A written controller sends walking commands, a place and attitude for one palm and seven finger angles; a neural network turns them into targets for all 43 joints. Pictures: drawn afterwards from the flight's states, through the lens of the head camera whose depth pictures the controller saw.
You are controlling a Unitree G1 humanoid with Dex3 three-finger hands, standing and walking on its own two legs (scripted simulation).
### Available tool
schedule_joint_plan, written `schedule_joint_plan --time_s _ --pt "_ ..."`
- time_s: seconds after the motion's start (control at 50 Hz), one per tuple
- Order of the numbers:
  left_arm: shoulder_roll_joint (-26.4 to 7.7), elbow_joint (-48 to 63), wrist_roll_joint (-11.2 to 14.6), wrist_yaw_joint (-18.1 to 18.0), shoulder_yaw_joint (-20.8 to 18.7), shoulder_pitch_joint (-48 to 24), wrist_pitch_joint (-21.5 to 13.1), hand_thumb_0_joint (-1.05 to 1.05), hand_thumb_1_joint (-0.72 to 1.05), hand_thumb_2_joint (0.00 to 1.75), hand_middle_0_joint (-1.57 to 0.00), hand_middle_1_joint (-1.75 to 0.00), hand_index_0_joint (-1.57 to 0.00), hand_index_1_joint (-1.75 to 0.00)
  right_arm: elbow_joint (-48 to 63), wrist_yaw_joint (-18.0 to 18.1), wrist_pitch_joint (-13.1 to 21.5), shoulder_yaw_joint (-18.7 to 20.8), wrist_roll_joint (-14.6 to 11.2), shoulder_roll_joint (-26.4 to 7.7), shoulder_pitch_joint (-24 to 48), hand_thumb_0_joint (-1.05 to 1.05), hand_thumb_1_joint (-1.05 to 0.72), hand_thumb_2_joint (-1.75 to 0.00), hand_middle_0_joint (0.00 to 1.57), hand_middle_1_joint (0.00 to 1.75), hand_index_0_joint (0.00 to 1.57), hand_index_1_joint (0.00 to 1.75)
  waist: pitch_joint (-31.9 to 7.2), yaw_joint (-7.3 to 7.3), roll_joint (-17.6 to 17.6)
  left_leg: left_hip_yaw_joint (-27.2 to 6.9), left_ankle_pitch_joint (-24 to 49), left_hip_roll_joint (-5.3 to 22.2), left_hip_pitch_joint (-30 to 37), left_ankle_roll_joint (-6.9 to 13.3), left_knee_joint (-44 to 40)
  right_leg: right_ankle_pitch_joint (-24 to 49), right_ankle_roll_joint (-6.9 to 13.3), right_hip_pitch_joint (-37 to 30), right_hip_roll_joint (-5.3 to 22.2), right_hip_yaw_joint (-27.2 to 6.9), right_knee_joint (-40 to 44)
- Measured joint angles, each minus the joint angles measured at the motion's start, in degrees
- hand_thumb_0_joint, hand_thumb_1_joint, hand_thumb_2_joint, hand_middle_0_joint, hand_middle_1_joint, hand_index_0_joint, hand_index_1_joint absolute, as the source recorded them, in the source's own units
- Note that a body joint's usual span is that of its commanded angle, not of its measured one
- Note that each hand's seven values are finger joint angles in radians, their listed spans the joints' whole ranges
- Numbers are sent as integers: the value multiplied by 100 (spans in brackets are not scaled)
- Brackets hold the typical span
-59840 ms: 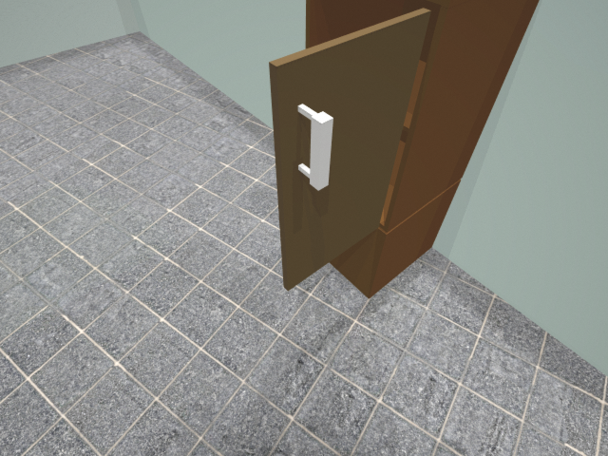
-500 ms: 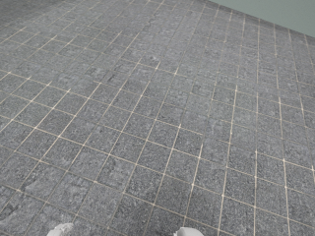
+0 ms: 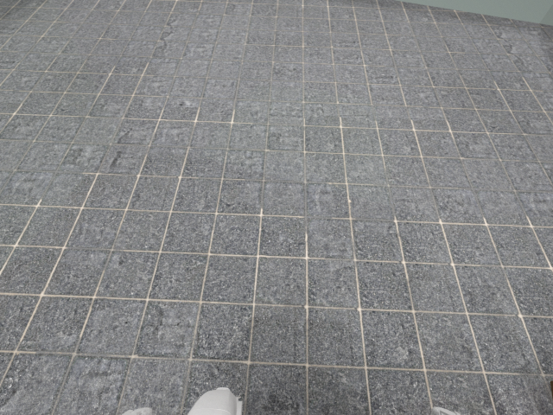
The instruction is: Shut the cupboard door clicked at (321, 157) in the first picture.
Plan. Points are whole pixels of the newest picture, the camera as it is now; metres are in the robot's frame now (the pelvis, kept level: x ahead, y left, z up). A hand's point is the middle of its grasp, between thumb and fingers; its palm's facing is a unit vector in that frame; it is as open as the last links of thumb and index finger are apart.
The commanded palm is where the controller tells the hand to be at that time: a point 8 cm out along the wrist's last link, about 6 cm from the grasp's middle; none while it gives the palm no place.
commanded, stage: turn to face it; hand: left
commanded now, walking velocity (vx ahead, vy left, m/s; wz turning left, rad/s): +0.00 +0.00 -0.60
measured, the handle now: out of the picture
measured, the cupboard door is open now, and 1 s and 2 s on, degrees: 25 25 25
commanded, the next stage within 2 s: none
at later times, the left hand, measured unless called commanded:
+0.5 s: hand (187, 368) +0.20 +0.17 -0.16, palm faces -0.31 -0.91 -0.27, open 7.4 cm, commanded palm none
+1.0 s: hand (213, 343) +0.24 +0.13 -0.17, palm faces -0.55 -0.82 -0.18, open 7.4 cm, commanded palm none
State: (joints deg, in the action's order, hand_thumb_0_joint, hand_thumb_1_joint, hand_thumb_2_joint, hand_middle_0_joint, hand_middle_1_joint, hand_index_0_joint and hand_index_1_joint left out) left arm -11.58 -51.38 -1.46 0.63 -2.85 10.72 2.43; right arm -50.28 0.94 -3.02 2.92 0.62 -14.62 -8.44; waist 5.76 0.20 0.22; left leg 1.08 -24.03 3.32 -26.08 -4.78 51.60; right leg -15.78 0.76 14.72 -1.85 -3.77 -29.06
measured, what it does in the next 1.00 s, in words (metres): steps on the spot, turning right: left foot, then right foot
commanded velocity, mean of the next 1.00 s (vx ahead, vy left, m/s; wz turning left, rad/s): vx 0.00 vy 0.00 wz -0.60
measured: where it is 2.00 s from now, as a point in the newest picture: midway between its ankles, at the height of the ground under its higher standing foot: outside the picture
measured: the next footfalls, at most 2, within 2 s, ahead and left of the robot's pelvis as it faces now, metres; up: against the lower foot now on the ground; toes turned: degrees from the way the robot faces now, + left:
left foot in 0.08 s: +0.07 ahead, +0.14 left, +0.00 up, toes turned -1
right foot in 0.48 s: +0.00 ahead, -0.13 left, +0.00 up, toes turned -22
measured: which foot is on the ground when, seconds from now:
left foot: up 0.00-0.06, down 0.08-0.48, up 0.50-0.80, down 0.82-1.00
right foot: down 0.00-0.08, up 0.10-0.46, down 0.48-0.82, up 0.84-1.00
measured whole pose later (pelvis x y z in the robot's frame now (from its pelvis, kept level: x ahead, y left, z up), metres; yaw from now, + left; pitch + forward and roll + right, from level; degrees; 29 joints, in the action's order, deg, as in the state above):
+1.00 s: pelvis +0.05 +0.01 +0.00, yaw -36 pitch +1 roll -3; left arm -15.4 -51.9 -0.9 2.1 -4.9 8.4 4.6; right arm -49.7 1.6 -0.5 0.4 1.9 -11.1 -12.8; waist 5.7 0.6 2.0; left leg 7.9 -16.7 6.7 -14.3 0.0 30.4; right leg -27.6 -3.1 26.8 -0.2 1.3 -61.8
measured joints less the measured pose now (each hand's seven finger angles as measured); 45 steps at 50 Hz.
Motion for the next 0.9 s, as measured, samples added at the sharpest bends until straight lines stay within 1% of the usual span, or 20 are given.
schedule_joint_plan --time_s 0.06,0.08,0.1,0.16,0.2,0.24,0.3,0.38,0.42,0.46,0.48,0.5,0.54,0.6,0.7,0.76,0.8,0.82,0.86,0.9 --pt "-76 -56 12 -2 -57 91 57 1 90 89 -20 -30 -21 -30 71 21 89 -47 -26 72 28 1 -91 -90 19 30 19 30 -56 56 140 13 396 -104 438 53 -1119 -121 -104 122 -35 -202 -224" --pt "-91 -60 30 -4 -74 137 88 1 90 89 -20 -30 -21 -30 121 21 146 -73 -23 63 -11 1 -91 -90 20 30 20 30 -118 61 113 -12 665 -70 656 109 -1679 -203 -149 213 -103 -244 -376" --pt "-135 -81 56 2 -99 125 125 1 90 89 -20 -30 -21 -30 133 33 205 -86 6 94 -22 1 -91 -90 20 30 20 30 -129 57 155 19 739 -71 664 220 -1750 -475 -153 356 -113 -262 -688" --pt "-294 -124 42 41 -177 33 188 1 90 89 -20 -30 -20 -30 166 50 257 -203 93 234 -72 1 -91 -89 20 30 20 30 -28 119 272 249 596 20 739 492 -1612 -1377 -220 892 -99 -14 -2350" --pt "-367 -121 42 88 -219 -26 200 1 91 89 -20 -30 -20 -30 176 65 254 -256 114 305 -153 1 -91 -89 20 30 20 30 9 131 252 358 644 121 902 520 -1798 -1376 -305 1137 -20 234 -3160" --pt "-412 -86 51 126 -243 -83 215 1 91 89 -19 -30 -20 -30 160 70 238 -280 122 350 -224 1 -90 -89 20 30 20 30 35 132 203 474 730 221 1059 508 -2003 -1266 -372 1231 92 416 -3443" --pt "-431 -27 53 164 -253 -171 239 1 91 89 -19 -30 -20 -30 96 58 220 -271 118 368 -317 1 -90 -89 20 30 20 30 42 108 101 672 780 365 1221 473 -2177 -1143 -418 1174 249 581 -3176" --pt "-403 29 42 191 -225 -322 236 1 91 89 -19 -30 -20 -30 -10 17 190 -200 123 306 -425 1 -90 -89 20 30 20 30 40 9 -46 945 693 546 1296 387 -2109 -1036 -376 851 358 712 -2200" --pt "-375 62 40 195 -193 -399 204 1 91 89 -19 -30 -20 -30 -62 -4 168 -150 124 237 -478 1 -90 -89 20 30 20 30 40 -51 -132 1068 584 644 1281 321 -1942 -906 -314 607 347 780 -1623" --pt "-359 125 38 199 -152 -426 127 1 91 89 -19 -30 -20 -30 -108 -31 130 -97 100 146 -560 1 -90 -89 20 30 20 30 -4 -76 -198 1183 391 752 1202 223 -1613 -320 -218 234 319 857 -770" --pt "-391 178 24 191 -126 -402 53 1 91 89 -19 -30 -20 -30 -109 -50 101 -69 75 114 -621 1 -90 -89 20 30 20 30 -69 -77 -140 1217 255 746 1069 192 -1296 -69 -95 78 364 783 -400" --pt "-332 159 25 147 -110 -432 -19 1 91 89 -19 -30 -20 -30 -150 -54 37 -32 58 24 -584 1 -90 -89 20 30 20 30 -48 -81 -249 994 -142 757 864 159 -796 -187 -32 157 294 754 -537" --pt "-202 148 36 77 -44 -425 -77 1 91 89 -19 -30 -20 -30 -233 -16 -107 27 40 -122 -456 1 -90 -89 20 30 20 30 4 -121 -403 443 -580 554 401 128 305 -349 3 240 198 676 -714" --pt "-116 121 29 4 -2 -324 -41 1 91 89 -19 -30 -20 -30 -243 -15 -119 47 39 -163 -318 1 -91 -89 20 30 20 30 -2 -132 -316 194 -307 299 -62 70 1114 -183 -21 165 166 441 -429" --pt "-95 39 4 13 26 -189 1 1 90 89 -20 -30 -20 -30 -70 -45 -23 18 28 -80 -242 1 -91 -90 19 30 19 30 -77 -118 -69 137 7 119 -98 2 432 23 -37 82 128 110 -76" --pt "-113 16 -3 23 0 -134 22 1 90 89 -20 -30 -20 -30 -3 -31 29 -14 4 -10 -201 1 -91 -90 19 30 19 30 -109 -58 54 113 55 13 153 20 -373 8 -92 128 70 -85 -102" --pt "-145 -10 13 18 -32 -101 53 1 90 89 -20 -30 -21 -30 42 -12 98 -48 -13 37 -202 1 -91 -90 19 30 19 30 -138 -39 131 126 420 -64 482 46 -1209 -74 -161 209 23 -217 -253" --pt "-154 -5 37 15 -47 -68 84 1 90 89 -20 -30 -21 -30 78 -3 158 -75 -6 35 -240 1 -91 -90 20 30 20 30 -189 -36 116 114 652 -44 669 144 -1709 -153 -202 297 -45 -262 -398" --pt "-243 -35 69 25 -98 -103 148 1 90 89 -20 -30 -20 -30 75 22 231 -131 53 134 -244 1 -91 -90 20 30 20 30 -159 -10 247 257 660 -27 675 432 -1652 -857 -190 609 -63 -236 -1216" --pt "-318 -67 48 52 -140 -131 183 1 90 89 -20 -30 -20 -30 89 36 260 -200 99 225 -289 1 -91 -89 20 30 20 30 -112 10 276 392 589 88 775 517 -1662 -1314 -236 967 -74 8 -2375"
